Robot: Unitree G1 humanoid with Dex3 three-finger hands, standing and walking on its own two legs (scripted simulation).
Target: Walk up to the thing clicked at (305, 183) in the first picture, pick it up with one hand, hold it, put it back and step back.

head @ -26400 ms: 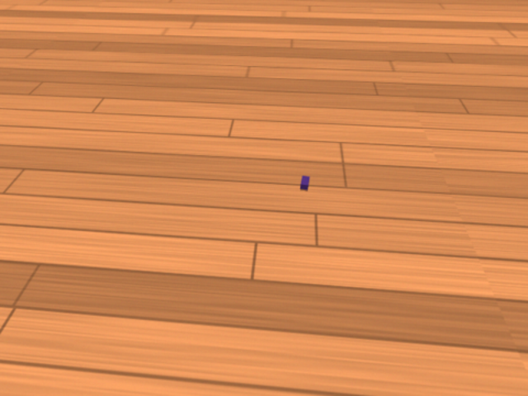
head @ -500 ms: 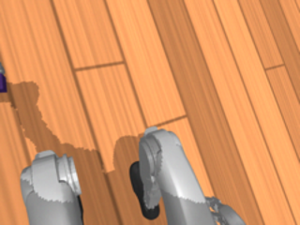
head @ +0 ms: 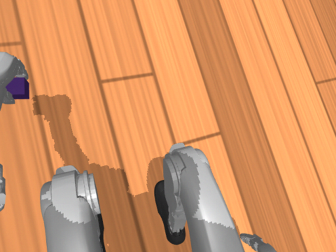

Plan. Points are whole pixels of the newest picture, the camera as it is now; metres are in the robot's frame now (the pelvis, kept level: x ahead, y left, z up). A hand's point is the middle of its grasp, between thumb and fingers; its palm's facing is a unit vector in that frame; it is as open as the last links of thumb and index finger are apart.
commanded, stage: lift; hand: left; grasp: from above
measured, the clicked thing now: (9, 88) +0.52 +0.29 -0.18
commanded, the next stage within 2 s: hold in 1.60 s
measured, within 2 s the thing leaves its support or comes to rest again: neither
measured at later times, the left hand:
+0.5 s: hand out of the picture +0.43 +0.31 -0.01, palm faces -0.47 -0.05 -0.88, open 6.9 cm
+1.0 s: hand out of the picture +0.35 +0.28 +0.20, palm faces -0.44 -0.09 -0.89, open 6.9 cm
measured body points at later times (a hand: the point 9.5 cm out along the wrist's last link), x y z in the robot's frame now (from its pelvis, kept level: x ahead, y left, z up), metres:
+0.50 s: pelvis +0.00 +0.00 +0.09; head +0.20 +0.06 +0.49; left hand +0.45 +0.31 +0.04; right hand +0.12 -0.26 -0.03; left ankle +0.08 +0.13 -0.31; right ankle +0.11 -0.12 -0.31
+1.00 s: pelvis +0.02 +0.00 +0.27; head +0.12 +0.02 +0.71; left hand +0.37 +0.29 +0.25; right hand +0.16 -0.25 +0.15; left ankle +0.08 +0.13 -0.31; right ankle +0.11 -0.12 -0.31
